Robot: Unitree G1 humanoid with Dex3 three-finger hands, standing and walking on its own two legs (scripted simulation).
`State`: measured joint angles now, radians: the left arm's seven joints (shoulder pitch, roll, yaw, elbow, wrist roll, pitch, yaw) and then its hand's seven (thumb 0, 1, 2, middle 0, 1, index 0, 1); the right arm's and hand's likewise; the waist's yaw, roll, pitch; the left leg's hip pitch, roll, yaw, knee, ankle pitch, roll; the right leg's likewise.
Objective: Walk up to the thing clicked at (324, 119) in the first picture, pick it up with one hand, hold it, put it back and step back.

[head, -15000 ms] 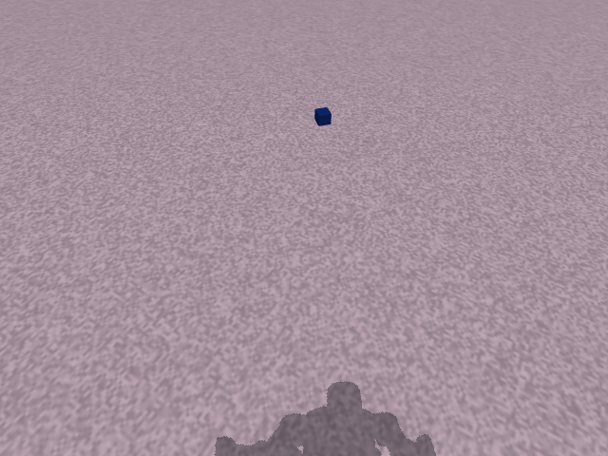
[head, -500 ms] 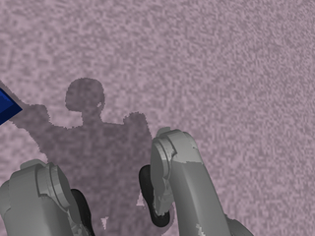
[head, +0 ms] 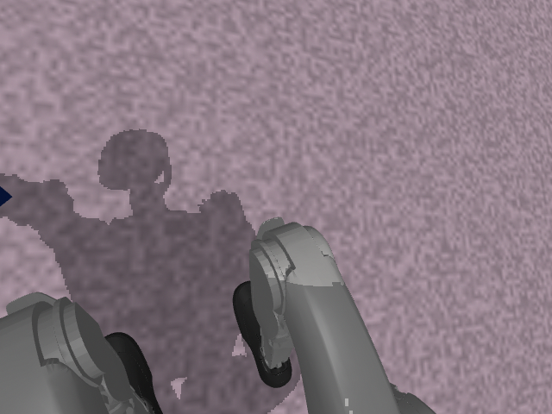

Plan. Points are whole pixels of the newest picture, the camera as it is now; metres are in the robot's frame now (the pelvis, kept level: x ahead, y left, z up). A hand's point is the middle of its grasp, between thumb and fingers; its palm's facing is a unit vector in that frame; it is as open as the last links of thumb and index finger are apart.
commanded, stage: rest palm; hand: left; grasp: from above
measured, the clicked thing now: out of the picture +0.49 +0.32 -0.28
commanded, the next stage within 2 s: close in 1.52 s
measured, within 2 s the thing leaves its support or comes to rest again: neither
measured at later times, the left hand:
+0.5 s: hand out of the picture +0.45 +0.32 -0.21, palm faces -0.43 -0.29 -0.86, open 14.3 cm
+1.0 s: hand out of the picture +0.47 +0.32 -0.23, palm faces -0.37 -0.30 -0.88, open 14.2 cm
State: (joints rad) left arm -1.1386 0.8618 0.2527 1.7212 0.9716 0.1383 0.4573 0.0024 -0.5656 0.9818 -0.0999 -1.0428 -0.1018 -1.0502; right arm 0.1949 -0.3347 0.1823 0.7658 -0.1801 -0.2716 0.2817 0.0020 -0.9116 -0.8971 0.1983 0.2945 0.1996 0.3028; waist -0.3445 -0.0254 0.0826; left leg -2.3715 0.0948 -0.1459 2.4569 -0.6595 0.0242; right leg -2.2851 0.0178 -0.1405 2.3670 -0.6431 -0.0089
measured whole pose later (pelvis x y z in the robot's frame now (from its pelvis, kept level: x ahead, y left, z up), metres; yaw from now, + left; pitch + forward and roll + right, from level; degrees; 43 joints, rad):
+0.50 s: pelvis +0.00 +0.00 +0.00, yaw +0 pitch +31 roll -8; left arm -1.17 0.86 0.18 1.79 1.03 0.05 0.50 0.00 -0.57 1.01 -0.10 -1.00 -0.08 -1.03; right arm 0.14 -0.34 0.21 0.74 -0.19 -0.30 0.28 0.00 -0.91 -0.90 0.20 0.29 0.20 0.30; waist -0.35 -0.07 0.11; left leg -2.36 0.08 -0.16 2.47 -0.67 0.02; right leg -2.27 0.01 -0.15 2.38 -0.66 -0.01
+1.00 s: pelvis +0.01 +0.01 +0.00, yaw -4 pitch +30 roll -13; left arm -1.17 1.01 0.26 1.86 1.02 0.06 0.61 0.00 -0.55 0.96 -0.12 -0.98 -0.11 -1.00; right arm 0.14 -0.34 0.29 0.71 -0.23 -0.33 0.34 0.00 -0.92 -0.91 0.20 0.29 0.20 0.30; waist -0.40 -0.08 0.17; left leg -2.36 0.10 -0.22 2.52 -0.72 0.03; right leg -2.24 0.04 -0.20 2.37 -0.68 0.02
